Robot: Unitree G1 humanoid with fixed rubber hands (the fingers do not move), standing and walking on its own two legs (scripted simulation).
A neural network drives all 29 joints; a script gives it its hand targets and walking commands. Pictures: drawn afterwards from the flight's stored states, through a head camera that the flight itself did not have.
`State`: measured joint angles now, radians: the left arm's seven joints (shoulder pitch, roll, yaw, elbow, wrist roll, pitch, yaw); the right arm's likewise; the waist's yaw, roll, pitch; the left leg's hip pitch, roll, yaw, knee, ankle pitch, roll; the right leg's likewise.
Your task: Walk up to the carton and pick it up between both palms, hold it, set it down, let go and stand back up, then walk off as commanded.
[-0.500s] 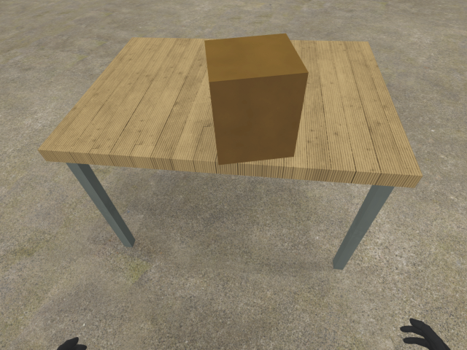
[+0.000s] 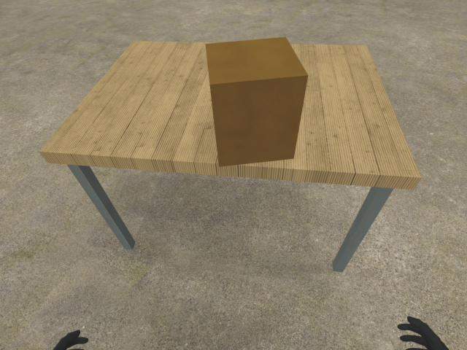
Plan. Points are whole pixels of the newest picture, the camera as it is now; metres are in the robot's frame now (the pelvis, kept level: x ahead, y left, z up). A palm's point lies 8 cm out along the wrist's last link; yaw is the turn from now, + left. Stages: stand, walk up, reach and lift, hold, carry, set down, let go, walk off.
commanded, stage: stand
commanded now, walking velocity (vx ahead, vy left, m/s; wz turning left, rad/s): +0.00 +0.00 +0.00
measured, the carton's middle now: (251, 103) +0.70 +0.00 +0.04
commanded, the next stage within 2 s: none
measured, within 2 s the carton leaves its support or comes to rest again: neither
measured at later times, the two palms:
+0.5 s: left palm out of the picture +0.10 +0.33 -0.07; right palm out of the picture +0.14 -0.30 -0.08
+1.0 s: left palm out of the picture +0.10 +0.33 -0.07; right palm out of the picture +0.14 -0.30 -0.08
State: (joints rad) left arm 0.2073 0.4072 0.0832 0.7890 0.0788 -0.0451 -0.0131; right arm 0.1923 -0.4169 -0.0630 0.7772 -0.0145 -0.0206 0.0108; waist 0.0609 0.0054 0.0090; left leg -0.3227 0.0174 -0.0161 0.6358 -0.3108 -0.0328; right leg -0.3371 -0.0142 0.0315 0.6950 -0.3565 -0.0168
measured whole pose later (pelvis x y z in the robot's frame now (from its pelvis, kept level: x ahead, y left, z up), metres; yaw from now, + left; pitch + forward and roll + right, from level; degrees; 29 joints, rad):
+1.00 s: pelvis +0.00 +0.01 +0.00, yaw +0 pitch +0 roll +1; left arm 0.19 0.41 0.08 0.79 0.08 -0.04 -0.01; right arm 0.18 -0.40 -0.06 0.78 -0.01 -0.02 0.01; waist 0.06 0.01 0.01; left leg -0.32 0.02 -0.01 0.63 -0.30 -0.03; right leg -0.32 -0.01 0.03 0.66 -0.33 -0.01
